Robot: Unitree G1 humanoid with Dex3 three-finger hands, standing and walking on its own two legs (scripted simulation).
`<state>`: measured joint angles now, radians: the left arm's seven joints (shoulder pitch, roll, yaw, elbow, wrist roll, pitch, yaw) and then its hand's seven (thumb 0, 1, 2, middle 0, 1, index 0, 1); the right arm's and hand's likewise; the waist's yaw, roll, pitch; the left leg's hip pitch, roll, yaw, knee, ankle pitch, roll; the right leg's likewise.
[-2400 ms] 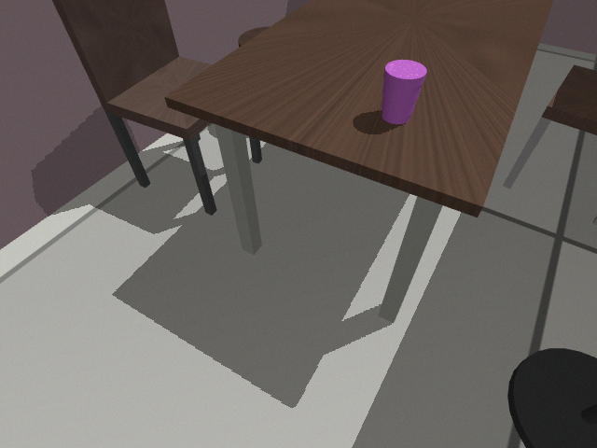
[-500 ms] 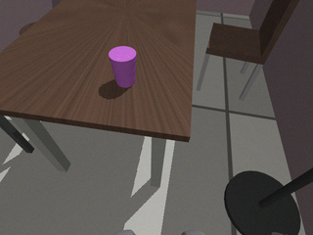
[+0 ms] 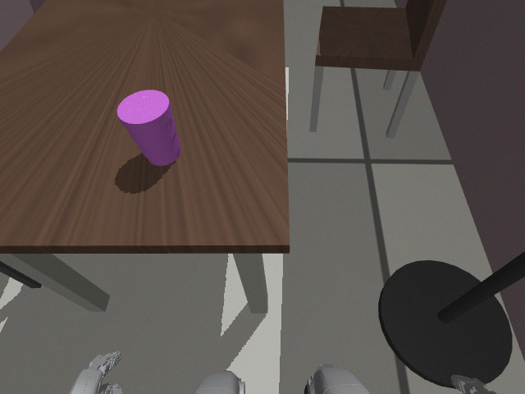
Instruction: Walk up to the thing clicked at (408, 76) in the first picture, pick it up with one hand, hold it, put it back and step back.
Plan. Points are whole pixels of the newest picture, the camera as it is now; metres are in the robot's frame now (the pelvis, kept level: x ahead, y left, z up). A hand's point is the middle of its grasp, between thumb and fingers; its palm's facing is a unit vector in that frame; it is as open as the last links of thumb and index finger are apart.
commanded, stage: walk up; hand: left
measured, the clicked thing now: (154, 131) +0.55 +0.22 +0.05
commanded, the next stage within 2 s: stand in 1.82 s
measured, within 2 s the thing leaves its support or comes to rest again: neither
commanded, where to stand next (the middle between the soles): +0.04 +0.02 m, yaw -1 degrees
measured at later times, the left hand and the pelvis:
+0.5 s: hand out of the picture +0.05 +0.26 -0.13, palm faces -0.05 -0.93 -0.37, open 7.4 cm; pelvis -0.03 +0.00 +0.01, yaw -2 degrees
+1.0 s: hand out of the picture +0.10 +0.25 -0.13, palm faces -0.06 -0.95 -0.32, open 7.4 cm; pelvis -0.01 +0.01 +0.03, yaw -3 degrees
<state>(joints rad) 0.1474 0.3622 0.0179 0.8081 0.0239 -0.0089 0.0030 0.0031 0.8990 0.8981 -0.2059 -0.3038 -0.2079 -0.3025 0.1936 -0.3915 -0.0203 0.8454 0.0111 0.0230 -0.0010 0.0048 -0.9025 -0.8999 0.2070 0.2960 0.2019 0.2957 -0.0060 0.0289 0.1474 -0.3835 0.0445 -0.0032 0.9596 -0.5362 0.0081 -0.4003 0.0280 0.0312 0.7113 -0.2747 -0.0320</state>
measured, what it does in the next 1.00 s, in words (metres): steps on the spot: left foot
